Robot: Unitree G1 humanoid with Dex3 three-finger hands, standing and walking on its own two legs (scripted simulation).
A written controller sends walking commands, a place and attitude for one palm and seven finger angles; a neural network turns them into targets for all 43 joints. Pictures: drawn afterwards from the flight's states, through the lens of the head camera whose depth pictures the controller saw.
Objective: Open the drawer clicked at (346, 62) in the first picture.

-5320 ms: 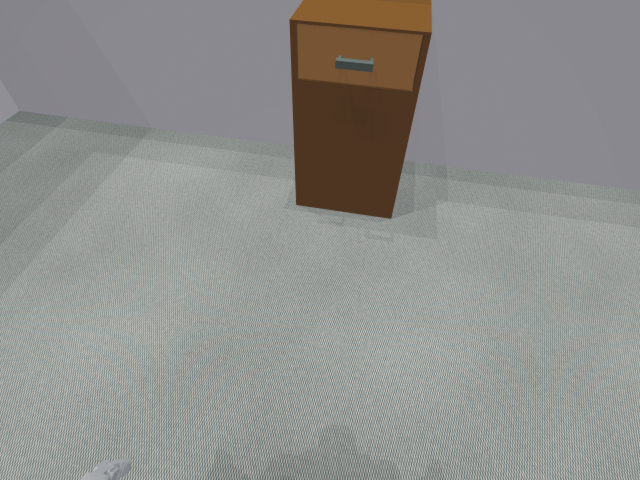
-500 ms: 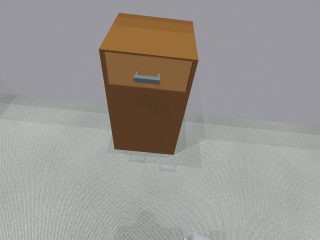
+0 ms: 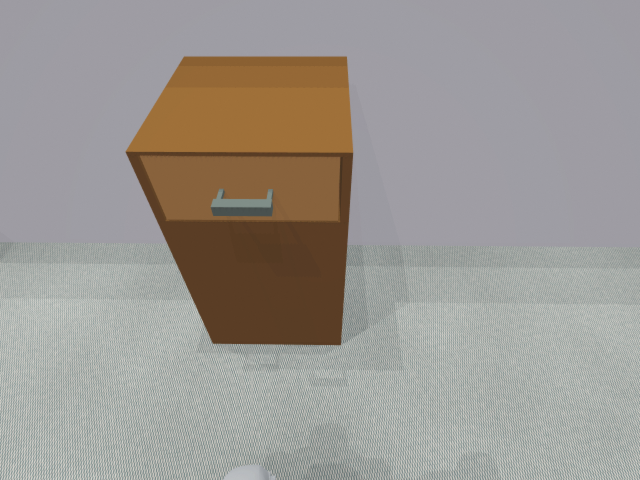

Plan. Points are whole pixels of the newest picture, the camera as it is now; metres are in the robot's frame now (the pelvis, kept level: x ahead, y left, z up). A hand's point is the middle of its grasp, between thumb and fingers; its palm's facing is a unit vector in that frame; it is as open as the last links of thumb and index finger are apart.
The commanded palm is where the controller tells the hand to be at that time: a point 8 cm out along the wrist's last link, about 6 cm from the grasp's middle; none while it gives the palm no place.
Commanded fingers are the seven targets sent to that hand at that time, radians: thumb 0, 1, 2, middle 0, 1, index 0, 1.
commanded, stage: take the last steps up to it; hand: left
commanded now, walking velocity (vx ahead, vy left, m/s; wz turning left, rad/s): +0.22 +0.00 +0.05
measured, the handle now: (244, 200) +0.65 +0.18 -0.07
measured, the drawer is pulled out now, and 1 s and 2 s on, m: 0.00 0.00 0.00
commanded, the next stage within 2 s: come to a stop and stand still in 0.18 s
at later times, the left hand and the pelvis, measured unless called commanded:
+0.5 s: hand out of the picture +0.14 +0.20 -0.18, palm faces +0.05 -0.98 -0.17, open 7.4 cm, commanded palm none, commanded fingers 0.00 0.90 0.90 -0.20 -0.30 -0.20 -0.30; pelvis +0.14 +0.03 +0.00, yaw +0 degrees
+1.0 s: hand (223, 462) +0.18 +0.15 -0.14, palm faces +0.08 -0.95 -0.31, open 7.3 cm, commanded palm none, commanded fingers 0.00 0.90 0.90 -0.20 -0.30 -0.20 -0.30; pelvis +0.11 -0.04 +0.01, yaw +1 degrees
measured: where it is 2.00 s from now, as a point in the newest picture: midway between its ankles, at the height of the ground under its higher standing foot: outside the picture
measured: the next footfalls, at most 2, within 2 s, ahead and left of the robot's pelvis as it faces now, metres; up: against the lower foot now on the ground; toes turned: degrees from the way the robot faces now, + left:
left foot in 0.22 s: +0.19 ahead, +0.14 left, +0.00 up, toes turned +8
right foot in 0.66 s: +0.19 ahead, -0.12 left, +0.00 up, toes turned -6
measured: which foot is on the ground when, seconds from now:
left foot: up 0.00-0.20, down 0.22-0.66, up 0.68-1.00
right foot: down 0.00-0.24, up 0.26-0.64, down 0.66-1.00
